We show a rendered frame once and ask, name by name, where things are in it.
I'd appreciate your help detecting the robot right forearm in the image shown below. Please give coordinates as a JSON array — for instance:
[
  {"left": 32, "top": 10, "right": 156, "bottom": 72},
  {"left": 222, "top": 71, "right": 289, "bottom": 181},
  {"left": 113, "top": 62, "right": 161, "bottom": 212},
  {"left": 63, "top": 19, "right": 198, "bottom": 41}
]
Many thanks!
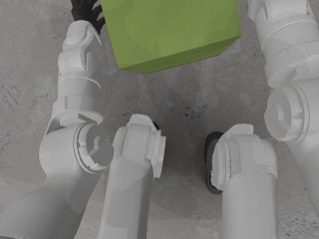
[{"left": 247, "top": 0, "right": 319, "bottom": 89}]

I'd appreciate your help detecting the carton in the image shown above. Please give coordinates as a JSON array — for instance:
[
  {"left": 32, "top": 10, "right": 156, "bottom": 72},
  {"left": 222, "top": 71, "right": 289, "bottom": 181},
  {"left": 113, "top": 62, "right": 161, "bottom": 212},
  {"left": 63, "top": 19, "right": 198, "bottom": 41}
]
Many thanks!
[{"left": 100, "top": 0, "right": 242, "bottom": 74}]

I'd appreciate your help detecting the robot right upper arm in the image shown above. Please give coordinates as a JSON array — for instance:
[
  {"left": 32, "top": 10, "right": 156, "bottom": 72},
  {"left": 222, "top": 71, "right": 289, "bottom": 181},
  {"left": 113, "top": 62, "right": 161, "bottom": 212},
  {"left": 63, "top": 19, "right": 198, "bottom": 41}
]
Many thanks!
[{"left": 264, "top": 79, "right": 319, "bottom": 218}]

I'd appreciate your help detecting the right robot shin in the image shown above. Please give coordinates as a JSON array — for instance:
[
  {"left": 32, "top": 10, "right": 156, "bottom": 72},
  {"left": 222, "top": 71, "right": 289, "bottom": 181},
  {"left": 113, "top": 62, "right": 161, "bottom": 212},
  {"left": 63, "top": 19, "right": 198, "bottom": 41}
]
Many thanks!
[{"left": 210, "top": 123, "right": 278, "bottom": 190}]

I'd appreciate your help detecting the robot left upper arm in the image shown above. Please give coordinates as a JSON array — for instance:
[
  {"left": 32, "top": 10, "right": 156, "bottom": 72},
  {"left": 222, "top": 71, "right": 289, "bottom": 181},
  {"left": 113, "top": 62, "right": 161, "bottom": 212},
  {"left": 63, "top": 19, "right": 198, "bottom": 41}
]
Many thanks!
[{"left": 0, "top": 121, "right": 115, "bottom": 239}]

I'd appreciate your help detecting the robot left forearm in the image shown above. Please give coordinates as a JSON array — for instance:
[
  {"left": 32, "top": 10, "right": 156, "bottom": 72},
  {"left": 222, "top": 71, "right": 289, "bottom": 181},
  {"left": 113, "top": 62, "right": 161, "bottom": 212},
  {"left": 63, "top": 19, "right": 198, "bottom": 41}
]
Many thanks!
[{"left": 43, "top": 20, "right": 105, "bottom": 138}]

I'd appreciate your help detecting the left robot hand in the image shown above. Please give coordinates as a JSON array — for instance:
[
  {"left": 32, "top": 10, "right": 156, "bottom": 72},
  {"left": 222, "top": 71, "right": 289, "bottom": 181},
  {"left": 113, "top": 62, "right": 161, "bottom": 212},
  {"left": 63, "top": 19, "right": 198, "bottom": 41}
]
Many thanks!
[{"left": 71, "top": 0, "right": 106, "bottom": 36}]

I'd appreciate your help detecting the robot left thigh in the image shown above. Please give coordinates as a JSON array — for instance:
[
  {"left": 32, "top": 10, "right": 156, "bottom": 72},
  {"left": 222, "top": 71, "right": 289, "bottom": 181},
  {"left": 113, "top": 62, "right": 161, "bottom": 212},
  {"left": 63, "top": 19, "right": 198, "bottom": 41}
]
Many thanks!
[{"left": 98, "top": 122, "right": 166, "bottom": 239}]

